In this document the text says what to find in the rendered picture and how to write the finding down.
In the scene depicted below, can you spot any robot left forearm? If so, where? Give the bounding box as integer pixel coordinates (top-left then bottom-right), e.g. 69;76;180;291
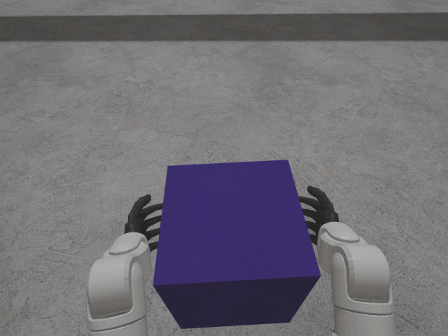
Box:
85;232;153;336

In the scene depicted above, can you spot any carton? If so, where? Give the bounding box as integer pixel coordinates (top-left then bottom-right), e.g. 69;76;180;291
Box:
153;160;321;329

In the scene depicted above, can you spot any robot right forearm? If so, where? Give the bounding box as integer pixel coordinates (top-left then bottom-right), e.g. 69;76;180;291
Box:
317;222;396;336

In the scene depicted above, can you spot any left robot hand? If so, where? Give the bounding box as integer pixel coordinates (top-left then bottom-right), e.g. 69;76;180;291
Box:
124;194;163;252

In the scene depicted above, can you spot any right robot hand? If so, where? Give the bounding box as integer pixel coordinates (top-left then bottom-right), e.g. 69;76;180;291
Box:
298;186;339;245

